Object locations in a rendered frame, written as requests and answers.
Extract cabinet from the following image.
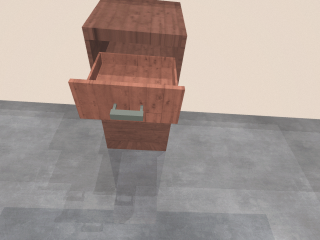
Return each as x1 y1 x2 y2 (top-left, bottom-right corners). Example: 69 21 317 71
82 0 187 151

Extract handle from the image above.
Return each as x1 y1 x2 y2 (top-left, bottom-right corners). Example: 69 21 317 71
109 103 144 122

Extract drawer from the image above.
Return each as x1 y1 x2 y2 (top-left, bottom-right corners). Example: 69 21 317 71
68 52 185 124

